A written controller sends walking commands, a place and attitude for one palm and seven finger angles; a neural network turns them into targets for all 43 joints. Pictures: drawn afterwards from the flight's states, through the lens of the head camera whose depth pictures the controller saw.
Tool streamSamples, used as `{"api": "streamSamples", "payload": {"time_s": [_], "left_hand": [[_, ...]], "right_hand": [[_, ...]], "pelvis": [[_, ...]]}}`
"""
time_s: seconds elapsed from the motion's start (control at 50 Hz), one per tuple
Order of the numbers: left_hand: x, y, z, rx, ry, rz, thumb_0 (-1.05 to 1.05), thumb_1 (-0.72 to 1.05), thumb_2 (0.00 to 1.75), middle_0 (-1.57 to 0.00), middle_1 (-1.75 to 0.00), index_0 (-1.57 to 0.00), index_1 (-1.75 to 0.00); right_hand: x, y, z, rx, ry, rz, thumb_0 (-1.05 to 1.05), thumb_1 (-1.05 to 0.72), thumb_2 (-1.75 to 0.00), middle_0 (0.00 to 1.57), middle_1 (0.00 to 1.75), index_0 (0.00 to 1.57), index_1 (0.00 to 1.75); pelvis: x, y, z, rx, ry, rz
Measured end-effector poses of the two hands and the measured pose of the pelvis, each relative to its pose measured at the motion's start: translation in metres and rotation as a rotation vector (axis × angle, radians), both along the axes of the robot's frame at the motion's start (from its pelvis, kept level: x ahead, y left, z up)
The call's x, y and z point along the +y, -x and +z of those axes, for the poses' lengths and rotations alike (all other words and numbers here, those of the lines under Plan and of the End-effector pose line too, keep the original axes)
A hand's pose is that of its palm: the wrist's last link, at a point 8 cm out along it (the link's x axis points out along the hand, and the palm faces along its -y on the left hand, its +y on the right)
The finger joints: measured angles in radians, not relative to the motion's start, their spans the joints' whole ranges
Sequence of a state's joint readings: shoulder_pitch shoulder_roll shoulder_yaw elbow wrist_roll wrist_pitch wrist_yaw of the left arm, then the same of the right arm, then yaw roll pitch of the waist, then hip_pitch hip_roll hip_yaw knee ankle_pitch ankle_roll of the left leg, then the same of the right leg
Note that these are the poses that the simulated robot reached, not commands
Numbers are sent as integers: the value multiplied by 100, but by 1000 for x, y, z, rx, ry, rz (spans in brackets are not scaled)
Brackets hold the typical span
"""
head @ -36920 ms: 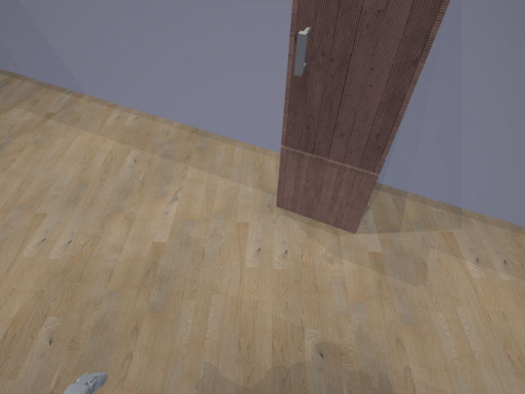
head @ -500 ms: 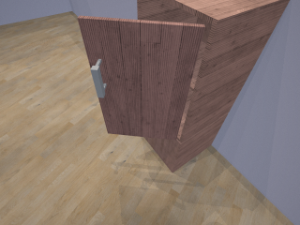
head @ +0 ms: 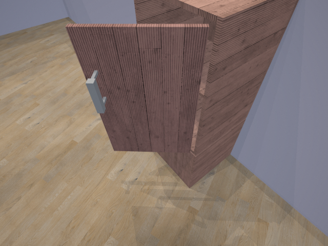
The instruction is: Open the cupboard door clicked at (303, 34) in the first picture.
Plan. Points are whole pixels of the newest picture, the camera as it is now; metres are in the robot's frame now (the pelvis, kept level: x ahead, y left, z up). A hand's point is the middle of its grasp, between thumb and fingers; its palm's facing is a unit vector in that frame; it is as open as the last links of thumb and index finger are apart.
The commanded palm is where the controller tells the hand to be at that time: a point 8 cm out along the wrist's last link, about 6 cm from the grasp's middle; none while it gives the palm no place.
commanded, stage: come to a stop and stand still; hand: left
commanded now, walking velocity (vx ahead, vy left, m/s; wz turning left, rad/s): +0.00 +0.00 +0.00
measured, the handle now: (98, 92) +0.54 +0.23 +0.06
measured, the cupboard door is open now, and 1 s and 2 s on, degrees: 49 49 49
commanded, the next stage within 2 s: look again from close up in 0.70 s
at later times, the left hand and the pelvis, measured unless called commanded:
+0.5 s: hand out of the picture +0.00 +0.12 -0.16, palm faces +0.03 -0.97 -0.25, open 7.3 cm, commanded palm none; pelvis -0.01 -0.06 +0.01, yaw +2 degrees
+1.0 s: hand out of the picture +0.00 +0.13 -0.16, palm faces +0.06 -0.97 -0.22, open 7.3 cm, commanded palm none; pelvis +0.00 -0.05 +0.01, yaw +2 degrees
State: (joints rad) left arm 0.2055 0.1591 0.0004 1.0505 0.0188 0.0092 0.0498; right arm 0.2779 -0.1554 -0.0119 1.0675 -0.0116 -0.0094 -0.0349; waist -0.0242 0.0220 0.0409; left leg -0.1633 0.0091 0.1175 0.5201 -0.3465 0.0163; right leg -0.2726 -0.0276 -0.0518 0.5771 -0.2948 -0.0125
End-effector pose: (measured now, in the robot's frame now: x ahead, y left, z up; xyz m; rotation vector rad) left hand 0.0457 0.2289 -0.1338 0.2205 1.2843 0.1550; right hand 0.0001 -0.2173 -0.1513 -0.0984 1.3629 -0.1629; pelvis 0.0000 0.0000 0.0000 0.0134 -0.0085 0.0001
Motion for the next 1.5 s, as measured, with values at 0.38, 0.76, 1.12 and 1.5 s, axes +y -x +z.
{"api": "streamSamples", "payload": {"time_s": [0.38, 0.76, 1.12, 1.5], "left_hand": [[-51, 42, 14, 25, -17, 37, 1, 91, 90, -20, -30, -20, -30], [-69, 59, 4, 101, 28, 82, 1, 92, 90, -20, -30, -20, -30], [-45, 48, 1, 82, 40, 82, 1, 92, 90, -20, -30, -20, -30], [-12, 11, 30, -191, 8, 145, 3, 94, 90, -21, -30, -21, -30]], "right_hand": [[-54, 12, -5, 5, -41, 59, 0, -92, -90, 20, 30, 20, 30], [-59, 52, 7, 160, -24, 42, 0, -91, -90, 20, 30, 20, 30], [-29, 3, 8, 46, -12, 62, 0, -92, -90, 20, 30, 20, 30], [-24, -12, 16, -103, 46, 54, 1, -92, -90, 20, 30, 20, 30]], "pelvis": [[-55, 13, 5, -13, -11, 25], [-65, 4, 8, 14, 5, 40], [-40, -5, 8, 3, 5, 30], [-19, 0, 6, -3, 11, 17]]}}
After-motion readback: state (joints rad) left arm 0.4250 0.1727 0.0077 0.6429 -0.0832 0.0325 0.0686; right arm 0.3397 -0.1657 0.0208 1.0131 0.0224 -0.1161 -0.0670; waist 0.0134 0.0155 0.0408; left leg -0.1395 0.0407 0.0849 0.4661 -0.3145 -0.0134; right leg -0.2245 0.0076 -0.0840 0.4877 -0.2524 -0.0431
